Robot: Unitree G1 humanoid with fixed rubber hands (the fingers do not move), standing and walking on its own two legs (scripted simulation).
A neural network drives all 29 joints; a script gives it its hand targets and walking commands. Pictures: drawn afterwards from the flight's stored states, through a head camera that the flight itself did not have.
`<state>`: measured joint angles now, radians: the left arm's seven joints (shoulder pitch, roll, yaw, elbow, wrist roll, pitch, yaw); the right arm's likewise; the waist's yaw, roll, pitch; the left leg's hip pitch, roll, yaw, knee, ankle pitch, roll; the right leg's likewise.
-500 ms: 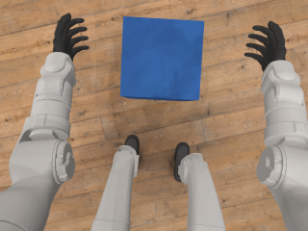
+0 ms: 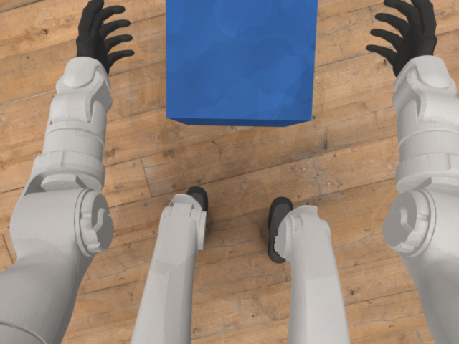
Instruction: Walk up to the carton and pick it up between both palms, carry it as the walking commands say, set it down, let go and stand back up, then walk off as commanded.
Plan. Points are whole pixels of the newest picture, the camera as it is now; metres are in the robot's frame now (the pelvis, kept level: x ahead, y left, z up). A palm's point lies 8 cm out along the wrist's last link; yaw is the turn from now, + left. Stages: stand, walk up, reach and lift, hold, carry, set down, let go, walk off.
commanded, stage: reach and lift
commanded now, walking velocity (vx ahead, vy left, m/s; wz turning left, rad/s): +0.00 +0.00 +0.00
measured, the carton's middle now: (238, 64) +0.57 +0.05 -0.43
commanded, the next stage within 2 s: none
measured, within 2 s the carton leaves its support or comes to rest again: neither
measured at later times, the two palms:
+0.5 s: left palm (123, 70) +0.50 +0.27 -0.29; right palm (349, 72) +0.54 -0.17 -0.29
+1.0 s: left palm (138, 81) +0.49 +0.26 -0.35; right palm (336, 85) +0.53 -0.17 -0.36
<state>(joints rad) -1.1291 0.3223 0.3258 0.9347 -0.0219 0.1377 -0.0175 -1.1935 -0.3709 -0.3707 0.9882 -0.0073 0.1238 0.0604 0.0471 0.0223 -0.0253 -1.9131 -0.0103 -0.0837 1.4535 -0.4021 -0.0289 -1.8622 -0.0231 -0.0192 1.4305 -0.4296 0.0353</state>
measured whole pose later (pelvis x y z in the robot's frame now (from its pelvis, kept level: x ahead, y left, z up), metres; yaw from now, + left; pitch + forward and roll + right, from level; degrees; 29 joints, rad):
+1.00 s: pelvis -0.04 +0.00 -0.17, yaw +0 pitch +33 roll -3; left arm -1.51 0.45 0.24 1.10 -0.21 0.10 0.08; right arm -1.54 -0.49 -0.09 1.09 0.16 0.13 -0.06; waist 0.07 0.03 0.52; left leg -2.18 -0.03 -0.08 2.10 -0.51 -0.04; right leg -2.13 -0.01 0.01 2.09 -0.55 0.05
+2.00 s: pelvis -0.04 +0.00 -0.17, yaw +0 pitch +33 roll -3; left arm -1.57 0.41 0.16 1.12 -0.25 0.09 0.07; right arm -1.57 -0.46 -0.02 1.11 0.20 0.12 -0.07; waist 0.07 0.02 0.52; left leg -2.18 -0.03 -0.08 2.11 -0.51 -0.04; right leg -2.13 -0.01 0.01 2.10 -0.55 0.05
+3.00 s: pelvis -0.05 -0.02 -0.16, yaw +2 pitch +29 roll -1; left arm -1.54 0.42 0.18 0.92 -0.17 0.33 0.08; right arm -1.57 -0.44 -0.16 0.95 0.19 0.37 -0.07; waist 0.07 -0.03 0.52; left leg -2.08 -0.03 -0.08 2.08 -0.51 -0.07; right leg -2.06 -0.01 0.01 2.10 -0.55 0.02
